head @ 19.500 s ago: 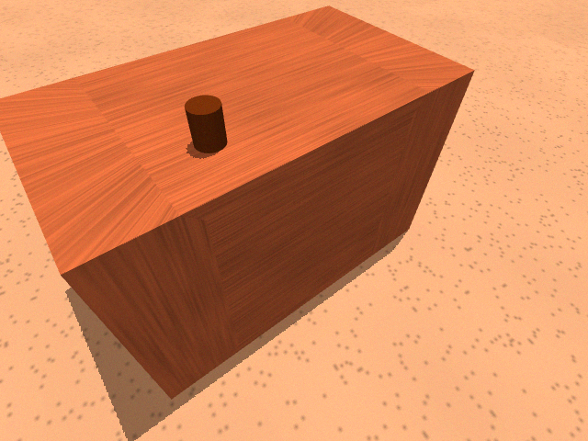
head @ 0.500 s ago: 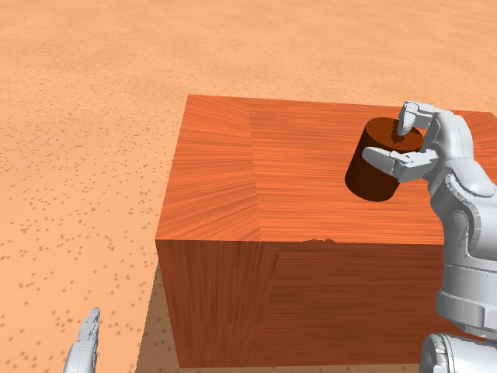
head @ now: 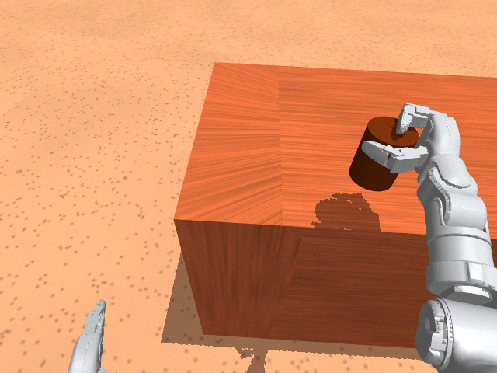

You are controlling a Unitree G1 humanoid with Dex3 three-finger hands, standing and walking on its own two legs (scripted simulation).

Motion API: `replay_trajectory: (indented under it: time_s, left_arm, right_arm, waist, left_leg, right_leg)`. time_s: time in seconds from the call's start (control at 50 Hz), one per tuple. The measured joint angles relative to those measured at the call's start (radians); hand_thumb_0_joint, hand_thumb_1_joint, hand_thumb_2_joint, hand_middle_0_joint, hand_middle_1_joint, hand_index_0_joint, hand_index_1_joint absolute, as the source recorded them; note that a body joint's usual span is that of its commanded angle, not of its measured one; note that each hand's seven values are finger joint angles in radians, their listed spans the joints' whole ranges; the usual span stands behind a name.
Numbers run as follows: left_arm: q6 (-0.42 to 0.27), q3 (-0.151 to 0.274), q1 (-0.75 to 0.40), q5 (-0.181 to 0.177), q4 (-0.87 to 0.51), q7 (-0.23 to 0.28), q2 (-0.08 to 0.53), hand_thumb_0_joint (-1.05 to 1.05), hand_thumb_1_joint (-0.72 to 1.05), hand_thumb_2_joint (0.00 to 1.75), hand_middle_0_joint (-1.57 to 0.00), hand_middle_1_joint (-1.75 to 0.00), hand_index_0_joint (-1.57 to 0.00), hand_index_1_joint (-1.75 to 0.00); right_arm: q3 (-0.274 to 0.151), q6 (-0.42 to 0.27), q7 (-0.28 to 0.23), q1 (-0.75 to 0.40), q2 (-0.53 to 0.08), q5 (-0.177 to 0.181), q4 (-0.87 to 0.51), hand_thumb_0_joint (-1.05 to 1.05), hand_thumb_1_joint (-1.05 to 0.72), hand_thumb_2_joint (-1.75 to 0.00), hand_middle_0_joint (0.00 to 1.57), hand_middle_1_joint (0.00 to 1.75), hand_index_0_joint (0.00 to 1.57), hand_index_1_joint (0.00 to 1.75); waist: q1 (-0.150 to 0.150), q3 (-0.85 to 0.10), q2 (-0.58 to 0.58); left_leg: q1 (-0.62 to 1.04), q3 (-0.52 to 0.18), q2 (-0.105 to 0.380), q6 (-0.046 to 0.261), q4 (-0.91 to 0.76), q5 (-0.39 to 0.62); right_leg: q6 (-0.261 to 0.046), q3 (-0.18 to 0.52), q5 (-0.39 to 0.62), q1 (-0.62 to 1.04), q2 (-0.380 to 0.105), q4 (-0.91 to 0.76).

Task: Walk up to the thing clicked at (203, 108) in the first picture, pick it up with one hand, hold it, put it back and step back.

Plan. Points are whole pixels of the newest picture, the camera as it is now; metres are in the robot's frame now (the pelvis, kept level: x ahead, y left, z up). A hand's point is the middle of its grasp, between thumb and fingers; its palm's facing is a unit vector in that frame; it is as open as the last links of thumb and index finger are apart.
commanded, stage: crouch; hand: right
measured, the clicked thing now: (381, 154) +0.43 -0.19 +0.15
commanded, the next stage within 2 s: lower in 0.78 s
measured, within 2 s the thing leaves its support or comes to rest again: rests again in 1.42 s
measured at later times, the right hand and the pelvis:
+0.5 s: hand (382, 131) +0.49 -0.20 +0.15, palm faces +0.13 +0.99 +0.00, open 6.8 cm; pelvis +0.01 -0.01 +0.00, yaw +1 degrees
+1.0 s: hand (379, 131) +0.51 -0.21 +0.14, palm faces +0.14 +0.99 +0.01, open 6.8 cm; pelvis +0.02 -0.01 -0.01, yaw +1 degrees
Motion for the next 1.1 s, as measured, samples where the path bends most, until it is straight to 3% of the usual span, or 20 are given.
replay_trajectory:
  time_s: [0.16,0.44,0.7,1.1]
  left_arm:
    - [0.007,-0.025,-0.010,0.003,-0.057,-0.006,-0.012,-0.01,-0.52,0.05,-0.05,-0.05,-0.06,-0.05]
    - [0.063,-0.043,0.024,0.001,-0.136,-0.018,-0.021,-0.01,-0.53,0.05,-0.06,-0.05,-0.06,-0.05]
    - [0.108,-0.044,0.031,0.001,-0.195,-0.030,-0.019,-0.01,-0.52,0.05,-0.06,-0.05,-0.06,-0.05]
    - [0.141,-0.049,0.028,0.003,-0.238,-0.046,-0.009,-0.01,-0.54,0.06,-0.06,-0.04,-0.05,-0.05]
  right_arm:
    - [-0.020,-0.114,0.018,-0.089,-0.033,-0.028,0.215,-0.01,0.44,-1.04,0.60,1.12,1.38,1.48]
    - [-0.039,-0.266,0.053,-0.161,-0.073,-0.040,0.358,-0.01,0.43,-1.03,0.60,1.11,1.35,1.45]
    - [-0.067,-0.341,0.042,-0.184,-0.093,-0.060,0.446,-0.01,0.42,-1.01,0.60,1.08,1.32,1.42]
    - [-0.085,-0.405,0.073,-0.229,-0.134,-0.068,0.556,-0.01,0.39,-1.00,0.59,1.06,1.30,1.39]
  waist:
    - [0.022,-0.029,0.006]
    - [0.041,-0.018,0.019]
    - [0.063,-0.042,0.017]
    - [0.086,-0.049,0.024]
  left_leg:
    - [-0.033,-0.005,-0.002,-0.003,0.000,0.002]
    - [-0.102,-0.014,-0.004,-0.008,0.013,0.000]
    - [-0.137,-0.015,-0.010,-0.008,0.029,-0.015]
    - [-0.222,-0.016,-0.014,-0.008,0.079,-0.032]
  right_leg:
    - [-0.002,-0.005,-0.004,-0.034,-0.001,0.006]
    - [-0.007,-0.013,-0.016,-0.106,-0.003,0.033]
    - [-0.008,-0.014,-0.037,-0.142,-0.009,0.057]
    - [-0.008,-0.014,-0.059,-0.228,-0.013,0.112]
